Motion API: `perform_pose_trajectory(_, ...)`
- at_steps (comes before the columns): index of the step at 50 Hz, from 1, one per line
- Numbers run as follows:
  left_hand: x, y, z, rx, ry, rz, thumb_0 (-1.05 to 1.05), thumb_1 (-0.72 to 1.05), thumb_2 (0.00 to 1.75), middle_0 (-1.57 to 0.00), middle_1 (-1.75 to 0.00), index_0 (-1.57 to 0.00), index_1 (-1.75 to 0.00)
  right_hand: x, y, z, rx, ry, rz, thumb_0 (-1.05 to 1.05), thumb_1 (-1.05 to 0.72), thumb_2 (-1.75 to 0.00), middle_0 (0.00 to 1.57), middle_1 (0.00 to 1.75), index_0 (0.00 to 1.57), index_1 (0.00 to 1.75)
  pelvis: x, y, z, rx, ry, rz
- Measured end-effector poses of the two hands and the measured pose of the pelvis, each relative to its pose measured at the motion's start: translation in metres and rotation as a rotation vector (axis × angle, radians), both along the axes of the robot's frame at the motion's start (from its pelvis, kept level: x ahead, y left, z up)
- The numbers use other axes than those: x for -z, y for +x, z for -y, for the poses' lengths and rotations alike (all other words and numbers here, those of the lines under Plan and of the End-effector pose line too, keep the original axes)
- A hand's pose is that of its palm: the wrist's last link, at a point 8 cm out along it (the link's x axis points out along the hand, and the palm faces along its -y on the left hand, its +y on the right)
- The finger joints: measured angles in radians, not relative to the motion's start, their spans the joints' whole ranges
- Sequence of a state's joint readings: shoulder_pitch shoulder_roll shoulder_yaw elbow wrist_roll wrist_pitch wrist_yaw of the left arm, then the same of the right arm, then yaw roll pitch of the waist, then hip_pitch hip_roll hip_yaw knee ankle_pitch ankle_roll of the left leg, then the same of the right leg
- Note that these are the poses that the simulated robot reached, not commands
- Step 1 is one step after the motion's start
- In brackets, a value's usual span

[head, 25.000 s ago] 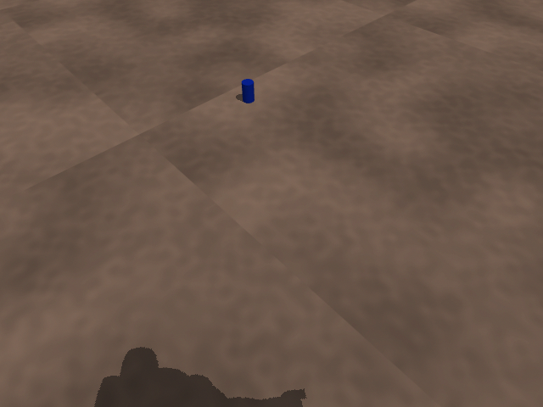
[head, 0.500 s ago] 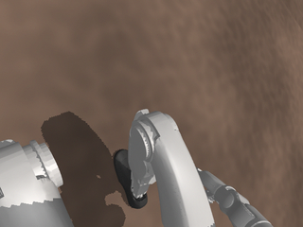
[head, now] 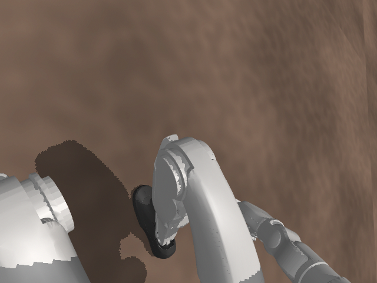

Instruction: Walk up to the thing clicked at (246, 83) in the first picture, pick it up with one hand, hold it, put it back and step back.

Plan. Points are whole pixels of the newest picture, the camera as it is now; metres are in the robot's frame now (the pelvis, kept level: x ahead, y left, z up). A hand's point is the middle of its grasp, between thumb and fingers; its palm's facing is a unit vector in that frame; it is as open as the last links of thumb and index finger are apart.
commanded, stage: lower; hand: left
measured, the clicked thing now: out of the picture +0.44 +0.35 -0.22
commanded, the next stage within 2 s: loosen in 0.12 s
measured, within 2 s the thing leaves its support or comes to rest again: rests again in 0.04 s
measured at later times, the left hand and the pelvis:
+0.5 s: hand out of the picture +0.44 +0.35 -0.18, palm faces +0.54 -0.84 -0.03, open 10.6 cm; pelvis +0.00 +0.00 +0.00, yaw -1 degrees
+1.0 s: hand out of the picture +0.44 +0.35 -0.18, palm faces +0.54 -0.84 -0.02, open 16.3 cm; pelvis +0.00 +0.00 +0.00, yaw -1 degrees
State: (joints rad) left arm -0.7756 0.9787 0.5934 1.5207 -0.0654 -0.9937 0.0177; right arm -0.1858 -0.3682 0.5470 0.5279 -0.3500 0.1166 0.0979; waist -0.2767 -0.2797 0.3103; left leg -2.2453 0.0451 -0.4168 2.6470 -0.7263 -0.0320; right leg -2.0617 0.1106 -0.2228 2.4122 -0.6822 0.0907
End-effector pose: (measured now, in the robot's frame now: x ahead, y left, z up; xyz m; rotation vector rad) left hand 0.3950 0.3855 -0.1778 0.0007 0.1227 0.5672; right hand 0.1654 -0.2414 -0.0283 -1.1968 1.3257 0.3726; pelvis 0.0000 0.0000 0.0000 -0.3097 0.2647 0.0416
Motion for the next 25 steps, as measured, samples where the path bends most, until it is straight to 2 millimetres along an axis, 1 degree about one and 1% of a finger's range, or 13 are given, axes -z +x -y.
perform_pose_trajectory(15,0.0043,-0.0034,0.003,-0.005,0.001,0.005,-0.05,-0.44,1.04,-0.66,-0.94,-0.73,-0.97,-0.0052,-0.0008,-0.0022,-0.017,-0.02,0.001,-0.01,-0.91,-0.89,0.21,0.3,0.2,0.3,-0.0002,-0.0025,-0.0017,0.005,-0.012,0.016)
perform_pose_trajectory(18,0.0039,-0.0046,0.0023,-0.018,-0.003,0.011,-0.05,-0.41,0.98,-0.67,-0.91,-0.75,-0.93,-0.0055,-0.0015,-0.0023,-0.019,-0.021,0.0,-0.01,-0.91,-0.89,0.21,0.3,0.2,0.3,-0.0003,-0.0027,-0.0018,0.006,-0.012,0.017)
perform_pose_trajectory(25,0.0018,-0.0034,0.0036,-0.002,0.002,0.016,-0.05,-0.39,0.78,-0.72,-0.82,-0.8,-0.83,-0.0061,-0.0022,-0.0027,-0.018,-0.023,0.007,-0.01,-0.92,-0.89,0.21,0.3,0.2,0.3,-0.0004,-0.0038,-0.0022,0.006,-0.012,0.021)
